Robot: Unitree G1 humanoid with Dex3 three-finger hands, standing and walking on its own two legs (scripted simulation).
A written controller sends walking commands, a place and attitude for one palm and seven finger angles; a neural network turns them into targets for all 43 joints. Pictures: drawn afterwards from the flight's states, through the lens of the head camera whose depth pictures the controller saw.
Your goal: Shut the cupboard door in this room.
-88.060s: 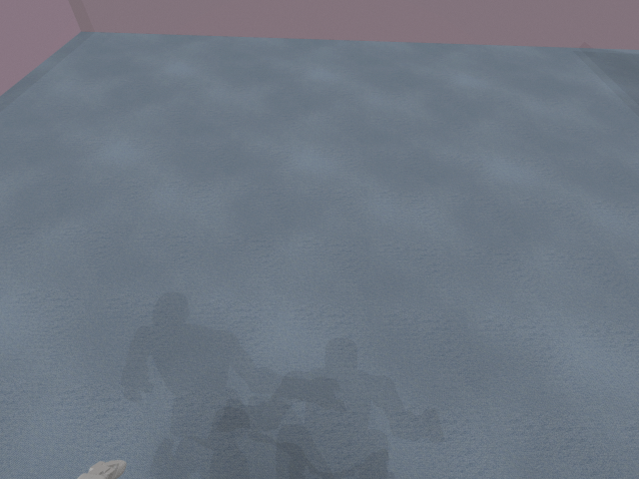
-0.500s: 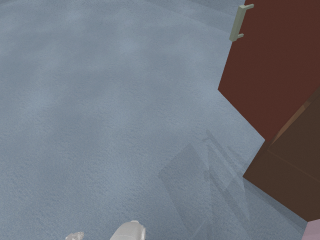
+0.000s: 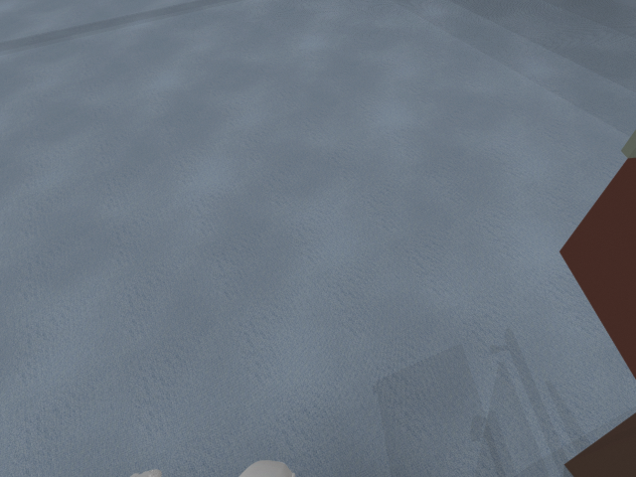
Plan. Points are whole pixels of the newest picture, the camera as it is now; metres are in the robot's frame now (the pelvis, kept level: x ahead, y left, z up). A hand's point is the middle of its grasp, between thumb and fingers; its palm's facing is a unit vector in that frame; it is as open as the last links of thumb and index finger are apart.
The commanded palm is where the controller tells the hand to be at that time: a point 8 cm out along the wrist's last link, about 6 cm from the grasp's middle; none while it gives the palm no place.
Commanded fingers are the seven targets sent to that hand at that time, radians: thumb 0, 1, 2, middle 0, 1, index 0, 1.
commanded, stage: walk to a spot facing it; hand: left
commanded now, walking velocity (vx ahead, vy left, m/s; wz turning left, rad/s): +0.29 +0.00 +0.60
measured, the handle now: out of the picture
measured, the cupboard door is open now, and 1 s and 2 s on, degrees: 68 68 68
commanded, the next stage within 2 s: turn to face it in 1.08 s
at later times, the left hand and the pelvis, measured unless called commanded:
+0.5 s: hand out of the picture +0.05 +0.23 -0.18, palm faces +0.37 -0.90 -0.22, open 7.4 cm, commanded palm none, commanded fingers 0.00 0.90 0.90 -0.20 -0.30 -0.20 -0.30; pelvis +0.15 +0.06 -0.01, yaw +18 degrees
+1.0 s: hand (178, 323) +0.37 +0.28 -0.13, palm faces +0.49 -0.85 -0.21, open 7.4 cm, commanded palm none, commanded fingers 0.00 0.90 0.90 -0.20 -0.30 -0.20 -0.30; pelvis +0.35 +0.07 +0.01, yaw +31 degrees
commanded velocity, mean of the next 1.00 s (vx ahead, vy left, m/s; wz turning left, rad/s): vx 0.28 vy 0.00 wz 0.51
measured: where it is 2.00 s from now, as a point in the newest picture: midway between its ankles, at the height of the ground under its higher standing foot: (278, 393)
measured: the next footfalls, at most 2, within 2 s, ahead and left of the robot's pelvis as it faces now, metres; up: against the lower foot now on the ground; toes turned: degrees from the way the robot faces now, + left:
left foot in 0.38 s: +0.21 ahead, +0.16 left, +0.00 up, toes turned +23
right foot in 0.84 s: +0.45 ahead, +0.00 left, +0.00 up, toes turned +19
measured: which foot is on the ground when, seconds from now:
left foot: up 0.00-0.36, down 0.38-0.84, up 0.86-1.00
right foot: down 0.00-0.38, up 0.40-0.82, down 0.84-1.00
